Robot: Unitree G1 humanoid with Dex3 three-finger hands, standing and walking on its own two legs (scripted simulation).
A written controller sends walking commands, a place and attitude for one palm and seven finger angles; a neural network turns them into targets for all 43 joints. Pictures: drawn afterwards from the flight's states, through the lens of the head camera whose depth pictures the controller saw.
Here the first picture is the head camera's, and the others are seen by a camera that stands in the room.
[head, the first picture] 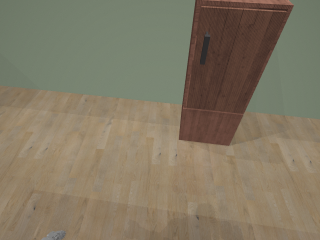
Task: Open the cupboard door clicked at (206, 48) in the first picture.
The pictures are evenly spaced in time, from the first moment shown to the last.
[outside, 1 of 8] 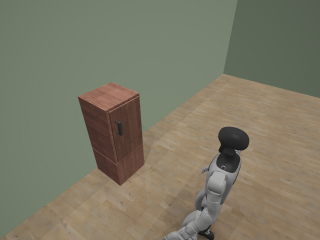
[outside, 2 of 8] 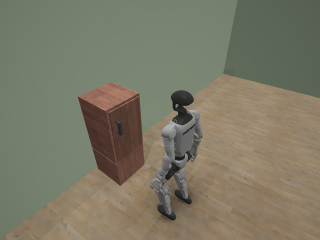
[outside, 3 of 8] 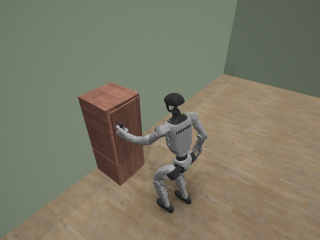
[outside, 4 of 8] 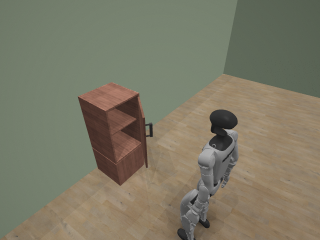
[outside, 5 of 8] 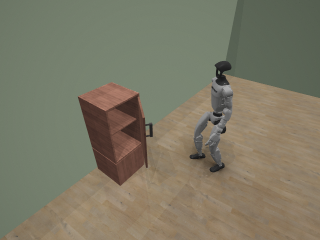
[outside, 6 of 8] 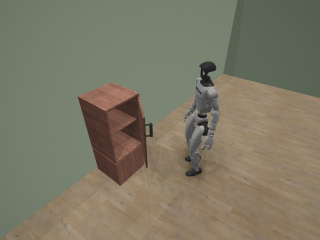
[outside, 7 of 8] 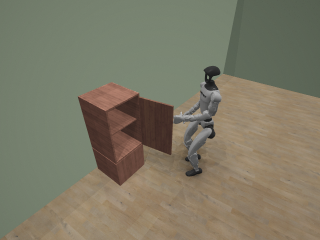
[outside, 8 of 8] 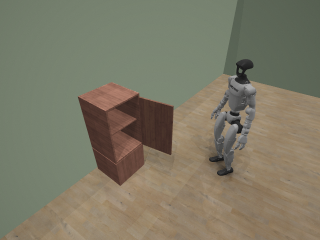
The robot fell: no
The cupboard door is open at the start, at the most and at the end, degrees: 0 100 100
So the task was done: yes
